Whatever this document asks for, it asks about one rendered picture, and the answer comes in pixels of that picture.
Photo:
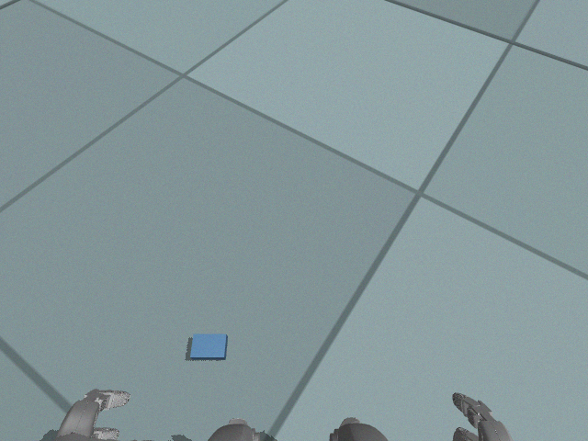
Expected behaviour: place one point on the left robot hand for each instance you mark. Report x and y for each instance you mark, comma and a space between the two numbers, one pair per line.
81, 418

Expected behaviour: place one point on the small box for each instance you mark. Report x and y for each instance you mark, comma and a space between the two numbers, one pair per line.
209, 347

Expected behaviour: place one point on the right robot hand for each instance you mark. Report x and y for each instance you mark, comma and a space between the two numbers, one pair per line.
480, 416

